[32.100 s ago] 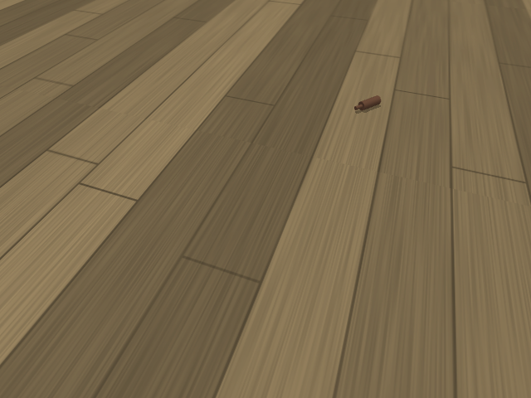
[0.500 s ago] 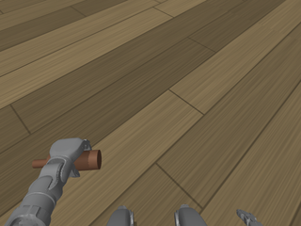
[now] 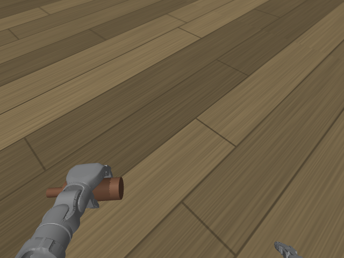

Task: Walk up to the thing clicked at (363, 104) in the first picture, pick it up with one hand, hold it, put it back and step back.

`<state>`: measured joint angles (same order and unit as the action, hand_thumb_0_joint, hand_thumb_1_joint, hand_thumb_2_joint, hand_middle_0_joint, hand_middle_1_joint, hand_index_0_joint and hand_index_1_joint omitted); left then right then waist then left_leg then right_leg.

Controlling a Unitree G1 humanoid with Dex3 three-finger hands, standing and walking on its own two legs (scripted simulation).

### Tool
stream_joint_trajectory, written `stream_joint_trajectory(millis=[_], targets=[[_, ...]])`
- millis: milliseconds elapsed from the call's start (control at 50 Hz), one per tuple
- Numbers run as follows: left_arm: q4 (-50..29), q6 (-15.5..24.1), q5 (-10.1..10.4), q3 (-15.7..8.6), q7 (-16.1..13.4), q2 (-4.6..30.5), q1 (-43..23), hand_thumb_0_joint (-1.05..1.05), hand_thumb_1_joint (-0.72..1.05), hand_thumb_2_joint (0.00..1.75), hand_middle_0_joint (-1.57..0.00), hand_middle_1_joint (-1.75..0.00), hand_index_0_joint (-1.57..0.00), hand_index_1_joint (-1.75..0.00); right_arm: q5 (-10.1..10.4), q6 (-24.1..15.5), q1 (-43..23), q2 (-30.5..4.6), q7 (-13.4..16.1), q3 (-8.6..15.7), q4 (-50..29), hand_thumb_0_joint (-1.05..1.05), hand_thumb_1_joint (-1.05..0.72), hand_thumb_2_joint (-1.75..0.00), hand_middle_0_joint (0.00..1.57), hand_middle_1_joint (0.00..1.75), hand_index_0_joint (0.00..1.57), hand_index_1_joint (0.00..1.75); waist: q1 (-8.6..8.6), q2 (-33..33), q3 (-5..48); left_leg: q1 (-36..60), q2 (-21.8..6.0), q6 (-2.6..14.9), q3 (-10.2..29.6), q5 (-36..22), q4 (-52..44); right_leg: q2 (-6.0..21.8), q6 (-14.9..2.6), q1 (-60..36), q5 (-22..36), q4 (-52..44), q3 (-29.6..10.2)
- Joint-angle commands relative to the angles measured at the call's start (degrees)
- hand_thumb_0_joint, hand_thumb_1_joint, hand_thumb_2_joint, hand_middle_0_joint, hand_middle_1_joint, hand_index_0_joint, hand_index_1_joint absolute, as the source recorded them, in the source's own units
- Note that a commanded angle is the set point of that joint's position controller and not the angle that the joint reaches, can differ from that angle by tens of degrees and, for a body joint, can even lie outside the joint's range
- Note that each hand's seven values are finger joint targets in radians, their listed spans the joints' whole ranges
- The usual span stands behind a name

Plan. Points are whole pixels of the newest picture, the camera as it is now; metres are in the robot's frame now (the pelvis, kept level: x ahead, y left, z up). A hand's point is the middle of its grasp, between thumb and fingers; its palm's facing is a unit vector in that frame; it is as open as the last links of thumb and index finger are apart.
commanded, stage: hold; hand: left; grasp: from above
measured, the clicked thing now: (85, 190) +0.32 +0.25 -0.08
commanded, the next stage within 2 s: crouch in 1.78 s
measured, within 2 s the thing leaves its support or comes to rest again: neither
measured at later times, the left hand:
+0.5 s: hand (90, 183) +0.32 +0.22 -0.03, palm faces -0.46 -0.04 -0.89, open 8.9 cm
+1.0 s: hand (90, 185) +0.30 +0.21 -0.01, palm faces -0.45 -0.04 -0.89, open 8.9 cm
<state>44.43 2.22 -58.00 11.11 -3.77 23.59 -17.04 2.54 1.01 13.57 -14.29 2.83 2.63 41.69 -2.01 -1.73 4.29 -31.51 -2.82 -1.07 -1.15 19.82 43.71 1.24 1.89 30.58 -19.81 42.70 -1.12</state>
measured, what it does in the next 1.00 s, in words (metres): stands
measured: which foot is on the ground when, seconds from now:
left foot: down 0.00-1.00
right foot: down 0.00-1.00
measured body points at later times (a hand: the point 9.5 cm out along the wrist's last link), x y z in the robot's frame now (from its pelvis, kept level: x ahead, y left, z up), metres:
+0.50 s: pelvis +0.01 +0.00 +0.02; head +0.03 -0.02 +0.47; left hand +0.34 +0.22 +0.03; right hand +0.14 -0.26 -0.10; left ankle +0.02 +0.13 -0.71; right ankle +0.02 -0.14 -0.71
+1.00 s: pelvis +0.01 -0.01 +0.02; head +0.01 -0.03 +0.47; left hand +0.32 +0.21 +0.04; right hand +0.15 -0.26 -0.09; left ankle +0.02 +0.13 -0.71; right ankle +0.02 -0.14 -0.71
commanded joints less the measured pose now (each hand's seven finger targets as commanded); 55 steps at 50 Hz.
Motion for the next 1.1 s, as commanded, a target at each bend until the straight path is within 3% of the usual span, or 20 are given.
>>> stream_joint_trajectory(millis=[0, 40, 280, 300, 360, 660, 680, 700, 760, 1080], targets=[[-10.8, 0.2, 0.2, -4.5, -1.1, 11.4, -17.6, 0.0, 0.69, 0.66, -1.0, -0.63, -1.03, -0.6, 0.1, -2.0, -1.6, -7.8, 0.6, 2.5, -6.8, 0.0, -0.9, -0.9, 0.2, 0.3, 0.2, 0.3, 0.43, 0.1, 14.8, 12.1, 3.2, 1.02, -0.5, -13.4, -7.1, -2.9, -1.89, -6.6, 12.3, -8.1, 0.4], [-10.0, 0.0, 0.2, -4.8, -0.3, 11.8, -16.3, 0.0, 0.67, 0.66, -0.98, -0.64, -1.01, -0.6, 0.2, -1.8, -1.5, -8.0, 0.7, 2.7, -6.7, 0.0, -0.9, -0.9, 0.2, 0.3, 0.2, 0.3, 0.4, 0.8, 14.8, 13.3, 3.1, 1.04, -0.6, -16.2, -7.4, -3.1, -1.86, -7.9, 14.8, -8.1, 0.6], [-14.6, 0.4, 0.7, -5.0, 2.2, 12.3, -16.1, 0.0, 0.7, 0.69, -1.0, -0.63, -1.03, -0.6, 0.6, -0.8, -4.0, -7.8, 0.9, 2.4, -8.6, 0.0, -0.89, -0.9, 0.2, 0.3, 0.2, 0.3, 1.81, -0.2, 13.5, 17.0, 3.0, 0.97, -0.9, -19.1, -10.9, -3.2, -2.0, -11.0, 16.5, -10.4, 1.0], [-14.9, 0.5, 0.6, -4.3, 2.5, 11.4, -16.4, 0.0, 0.69, 0.67, -0.99, -0.63, -1.03, -0.59, 0.6, -0.8, -3.4, -7.8, 0.9, 2.5, -8.7, 0.0, -0.89, -0.89, 0.2, 0.3, 0.2, 0.3, 0.8, 0.0, 13.2, 17.2, 3.1, 1.12, -1.2, -19.1, -10.9, -3.1, -2.0, -10.9, 17.0, -10.5, 0.8], [-16.1, 0.5, 1.1, -5.1, 2.5, 12.4, -17.0, 0.0, 0.68, 0.65, -0.98, -0.62, -1.02, -0.58, 0.6, -0.6, -4.1, -7.8, 0.9, 2.4, -8.9, 0.0, -0.89, -0.89, 0.2, 0.3, 0.2, 0.3, 1.68, 0.1, 13.7, 18.1, 3.1, 1.19, -1.2, -19.8, -11.7, -3.1, -1.91, -12.1, 17.5, -11.2, 1.0], [-17.0, 0.2, 1.1, -4.8, 3.8, 12.2, -15.4, 0.0, 0.7, 0.65, -1.01, -0.61, -1.04, -0.57, 0.8, 0.6, -6.4, -7.5, 1.2, 1.9, -10.0, 0.0, -0.89, -0.9, 0.2, 0.3, 0.2, 0.3, 1.96, 1.4, 11.4, 20.1, 3.5, 1.78, -2.0, -17.2, -14.9, -2.5, -1.56, -13.9, 15.6, -15.1, 0.5], [-20.0, 0.3, 1.5, -5.0, 3.7, 12.6, -17.9, 0.0, 0.72, 0.65, -1.01, -0.61, -1.05, -0.57, 0.8, 0.6, -6.5, -7.5, 1.3, 1.8, -10.2, 0.0, -0.89, -0.89, 0.2, 0.3, 0.2, 0.3, 1.97, 0.5, 12.3, 20.7, 3.4, 1.71, -2.0, -17.1, -15.1, -2.6, -1.62, -14.2, 15.4, -15.1, 0.4], [-18.4, 0.1, 1.3, -5.4, 3.7, 13.0, -16.6, 0.0, 0.72, 0.65, -1.03, -0.59, -1.06, -0.56, 0.9, 0.6, -7.1, -7.3, 1.3, 1.7, -10.2, 0.0, -0.9, -0.9, 0.2, 0.3, 0.2, 0.3, 2.62, 0.6, 11.3, 20.6, 3.4, 1.63, -2.0, -17.2, -15.4, -2.6, -1.63, -14.4, 15.2, -15.4, 0.6], [-17.8, 0.1, 1.2, -4.9, 4.2, 12.4, -15.5, 0.0, 0.7, 0.64, -1.01, -0.59, -1.04, -0.56, 0.9, 0.8, -7.0, -7.4, 1.4, 1.7, -10.2, 0.0, -0.89, -0.9, 0.2, 0.3, 0.2, 0.3, 2.26, 1.4, 10.5, 20.1, 3.5, 1.87, -2.0, -15.8, -15.9, -2.5, -1.58, -14.7, 14.0, -16.1, 0.5], [-21.2, 0.3, 1.5, -5.2, 5.4, 13.3, -17.0, 0.0, 0.66, 0.64, -0.99, -0.6, -1.02, -0.57, 1.2, 1.3, -8.8, -7.2, 1.8, 1.3, -10.8, 0.0, -0.9, -0.9, 0.2, 0.3, 0.2, 0.3, 2.78, 0.6, 10.5, 22.9, 3.3, 1.81, -2.1, -16.5, -18.2, -2.6, -1.81, -16.1, 14.2, -17.7, 0.7]])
